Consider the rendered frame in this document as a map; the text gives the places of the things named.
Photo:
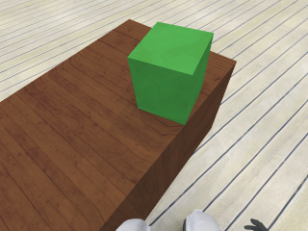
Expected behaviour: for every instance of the carton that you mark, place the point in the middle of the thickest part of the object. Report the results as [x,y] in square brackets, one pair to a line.
[167,69]

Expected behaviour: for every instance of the right robot thigh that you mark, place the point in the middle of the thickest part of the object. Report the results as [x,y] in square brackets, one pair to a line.
[201,221]

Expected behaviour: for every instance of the robot thigh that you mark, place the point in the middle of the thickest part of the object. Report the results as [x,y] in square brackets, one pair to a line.
[134,224]
[201,221]

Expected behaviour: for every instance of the left robot thigh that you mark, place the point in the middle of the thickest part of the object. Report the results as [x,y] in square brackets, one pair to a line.
[134,224]

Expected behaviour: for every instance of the right robot hand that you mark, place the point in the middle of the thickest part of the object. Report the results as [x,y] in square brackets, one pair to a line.
[259,226]

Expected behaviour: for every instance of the pedestal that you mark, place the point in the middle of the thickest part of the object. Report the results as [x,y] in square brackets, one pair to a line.
[76,152]

